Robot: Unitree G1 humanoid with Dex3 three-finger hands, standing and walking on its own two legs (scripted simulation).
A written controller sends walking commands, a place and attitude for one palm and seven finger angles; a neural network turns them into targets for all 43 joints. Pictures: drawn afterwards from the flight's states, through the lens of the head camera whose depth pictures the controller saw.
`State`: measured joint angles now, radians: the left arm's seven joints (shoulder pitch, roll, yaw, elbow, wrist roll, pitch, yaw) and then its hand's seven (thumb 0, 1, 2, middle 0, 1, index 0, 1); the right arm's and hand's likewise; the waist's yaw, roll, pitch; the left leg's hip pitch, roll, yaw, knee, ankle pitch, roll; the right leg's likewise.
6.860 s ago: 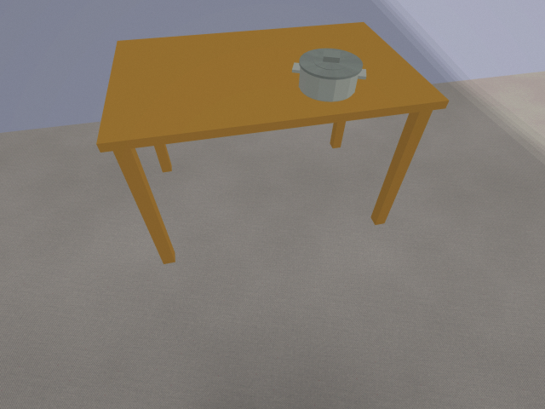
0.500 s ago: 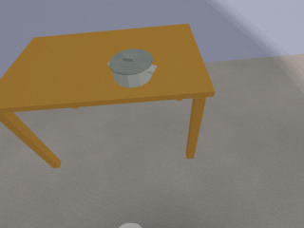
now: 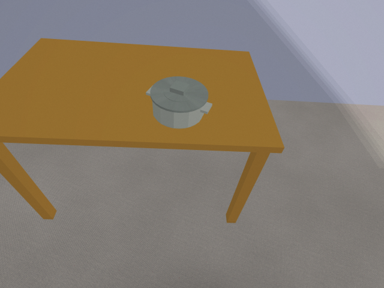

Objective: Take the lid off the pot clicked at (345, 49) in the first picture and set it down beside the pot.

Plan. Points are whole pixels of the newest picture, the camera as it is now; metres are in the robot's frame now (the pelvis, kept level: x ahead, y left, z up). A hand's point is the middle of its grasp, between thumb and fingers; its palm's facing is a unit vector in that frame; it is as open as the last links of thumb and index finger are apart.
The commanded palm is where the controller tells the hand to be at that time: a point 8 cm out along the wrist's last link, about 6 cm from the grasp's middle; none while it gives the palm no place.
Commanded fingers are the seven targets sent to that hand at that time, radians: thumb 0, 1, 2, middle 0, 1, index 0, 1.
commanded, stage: take the last steps up to it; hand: left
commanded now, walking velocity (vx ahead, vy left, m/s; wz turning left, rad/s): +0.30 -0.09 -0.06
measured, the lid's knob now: (179, 87) +0.73 +0.10 +0.01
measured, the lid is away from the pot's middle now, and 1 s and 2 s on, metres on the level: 0.00 0.00 0.00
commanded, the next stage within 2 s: come to a stop and stand still in 0.44 s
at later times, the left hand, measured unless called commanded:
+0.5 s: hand (159, 241) +0.27 +0.10 -0.17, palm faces +0.00 -0.97 -0.22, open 7.3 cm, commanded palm none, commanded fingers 0.00 0.90 0.90 -0.20 -0.30 -0.20 -0.30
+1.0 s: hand (160, 260) +0.23 +0.09 -0.18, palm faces +0.04 -0.98 -0.21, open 7.4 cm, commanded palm none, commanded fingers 0.00 0.90 0.90 -0.20 -0.30 -0.20 -0.30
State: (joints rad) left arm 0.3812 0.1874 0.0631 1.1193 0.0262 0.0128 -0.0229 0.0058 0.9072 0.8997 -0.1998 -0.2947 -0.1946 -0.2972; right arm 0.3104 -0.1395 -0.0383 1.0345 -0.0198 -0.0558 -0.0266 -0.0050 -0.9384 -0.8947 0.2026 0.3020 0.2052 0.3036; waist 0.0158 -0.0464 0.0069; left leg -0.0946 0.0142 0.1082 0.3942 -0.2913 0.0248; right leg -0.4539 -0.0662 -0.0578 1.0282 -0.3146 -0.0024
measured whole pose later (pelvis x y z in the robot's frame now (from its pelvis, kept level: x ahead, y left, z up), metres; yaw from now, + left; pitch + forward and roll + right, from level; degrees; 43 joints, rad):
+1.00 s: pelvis +0.23 -0.08 -0.01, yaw -3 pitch -2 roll +0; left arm 0.30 0.14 0.02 1.08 0.01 0.01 0.03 0.00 0.90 0.90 -0.20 -0.30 -0.20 -0.30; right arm 0.14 -0.15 -0.03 1.02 0.00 0.03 -0.04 -0.01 -0.92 -0.89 0.20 0.30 0.21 0.30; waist 0.04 0.01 0.06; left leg -0.28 0.04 0.06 0.49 -0.18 -0.01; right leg -0.22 0.02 -0.12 0.51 -0.27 -0.07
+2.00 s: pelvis +0.27 -0.07 +0.00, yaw -3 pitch +0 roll +1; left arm 0.28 0.16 -0.01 1.05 0.01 -0.01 0.05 0.00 0.91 0.90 -0.20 -0.29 -0.20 -0.30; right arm 0.21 -0.18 0.00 1.08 -0.01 -0.01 -0.03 0.00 -0.92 -0.90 0.20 0.30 0.20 0.30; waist 0.01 0.01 0.04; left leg -0.17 -0.02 0.05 0.45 -0.28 0.02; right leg -0.18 0.01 -0.09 0.47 -0.29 -0.05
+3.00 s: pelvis +0.25 -0.09 +0.00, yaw -3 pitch -1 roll +1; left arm 0.31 0.13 -0.01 1.09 0.01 -0.02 0.04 0.00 0.91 0.90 -0.20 -0.29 -0.20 -0.30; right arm 0.30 -0.13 0.01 1.15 0.00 -0.01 -0.03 0.00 -0.91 -0.90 0.20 0.30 0.20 0.30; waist 0.01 0.01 0.03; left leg -0.16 0.01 0.04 0.43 -0.26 -0.01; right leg -0.17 0.04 -0.10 0.43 -0.26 -0.08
